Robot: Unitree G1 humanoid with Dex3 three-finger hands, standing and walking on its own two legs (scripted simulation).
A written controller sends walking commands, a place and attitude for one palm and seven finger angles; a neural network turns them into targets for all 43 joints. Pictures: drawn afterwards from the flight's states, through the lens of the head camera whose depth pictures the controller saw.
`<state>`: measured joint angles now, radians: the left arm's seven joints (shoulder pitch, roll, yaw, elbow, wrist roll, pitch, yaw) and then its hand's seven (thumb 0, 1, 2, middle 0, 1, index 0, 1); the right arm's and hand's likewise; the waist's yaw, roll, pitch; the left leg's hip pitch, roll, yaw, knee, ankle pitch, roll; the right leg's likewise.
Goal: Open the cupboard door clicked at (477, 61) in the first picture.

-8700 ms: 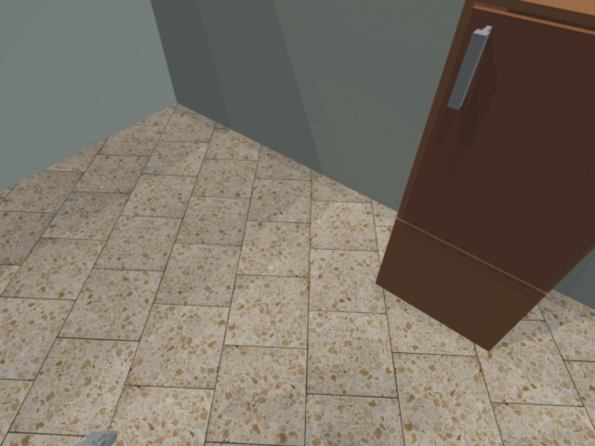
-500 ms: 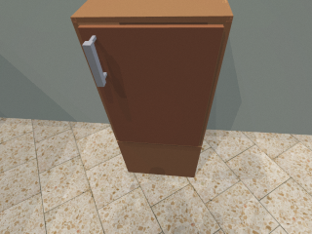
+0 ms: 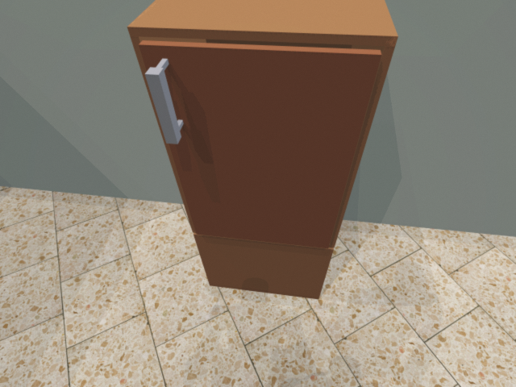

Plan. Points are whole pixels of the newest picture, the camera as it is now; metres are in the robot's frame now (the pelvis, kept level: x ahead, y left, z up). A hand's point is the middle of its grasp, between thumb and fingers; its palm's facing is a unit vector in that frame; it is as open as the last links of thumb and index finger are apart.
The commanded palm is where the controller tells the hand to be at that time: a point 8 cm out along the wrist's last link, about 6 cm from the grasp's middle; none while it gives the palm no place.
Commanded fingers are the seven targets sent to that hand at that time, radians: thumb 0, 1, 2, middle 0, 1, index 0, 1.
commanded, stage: look again from close up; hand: left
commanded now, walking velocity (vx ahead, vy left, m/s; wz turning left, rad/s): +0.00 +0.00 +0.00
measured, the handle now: (168, 102) +0.57 +0.21 +0.15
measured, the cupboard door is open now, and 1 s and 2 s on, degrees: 0 0 0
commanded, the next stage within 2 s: raise the hand with hooked fingers in 0.14 s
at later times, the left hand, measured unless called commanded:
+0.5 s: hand (135, 330) +0.19 +0.19 +0.02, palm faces +0.06 -1.00 -0.02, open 7.8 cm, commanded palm +0.12 +0.25 -0.03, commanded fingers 0.00 0.57 0.76 -0.22 -0.51 -0.22 -0.51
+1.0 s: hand (89, 330) +0.19 +0.25 +0.03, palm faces -0.09 -0.99 -0.06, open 10.6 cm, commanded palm +0.15 +0.31 +0.05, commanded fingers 0.00 -0.01 0.51 -0.27 -0.88 -0.27 -0.88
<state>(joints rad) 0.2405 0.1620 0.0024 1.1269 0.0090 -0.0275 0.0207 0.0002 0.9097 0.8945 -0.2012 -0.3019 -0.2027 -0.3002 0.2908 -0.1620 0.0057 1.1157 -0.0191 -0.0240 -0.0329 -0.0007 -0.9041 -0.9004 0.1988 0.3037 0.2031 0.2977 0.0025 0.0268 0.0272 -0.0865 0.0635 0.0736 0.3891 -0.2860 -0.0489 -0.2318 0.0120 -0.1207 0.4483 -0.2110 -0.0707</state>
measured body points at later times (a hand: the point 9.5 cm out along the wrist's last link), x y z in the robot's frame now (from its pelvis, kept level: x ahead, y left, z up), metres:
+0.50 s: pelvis -0.03 +0.02 -0.03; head -0.01 +0.01 +0.42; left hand +0.18 +0.25 +0.02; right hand +0.14 -0.24 -0.10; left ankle -0.05 +0.15 -0.74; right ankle +0.02 -0.07 -0.74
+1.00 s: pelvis -0.04 +0.06 -0.04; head -0.02 +0.07 +0.41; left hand +0.19 +0.31 +0.04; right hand +0.13 -0.14 -0.12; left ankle -0.05 +0.15 -0.74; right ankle +0.02 -0.07 -0.74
